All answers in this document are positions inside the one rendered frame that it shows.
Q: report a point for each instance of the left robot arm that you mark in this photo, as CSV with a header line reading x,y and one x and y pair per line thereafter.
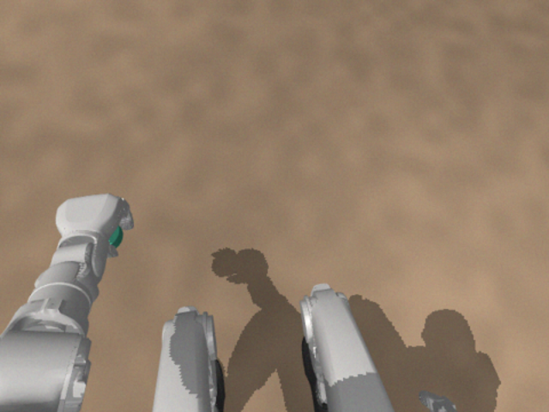
x,y
44,351

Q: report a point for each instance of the tin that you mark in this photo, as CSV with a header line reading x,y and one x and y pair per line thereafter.
x,y
116,237

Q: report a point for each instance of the right robot hand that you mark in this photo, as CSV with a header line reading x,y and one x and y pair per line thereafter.
x,y
436,403

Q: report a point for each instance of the left robot hand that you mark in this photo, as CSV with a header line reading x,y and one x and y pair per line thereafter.
x,y
97,213

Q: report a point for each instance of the right robot foot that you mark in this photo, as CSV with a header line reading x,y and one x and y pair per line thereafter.
x,y
312,378

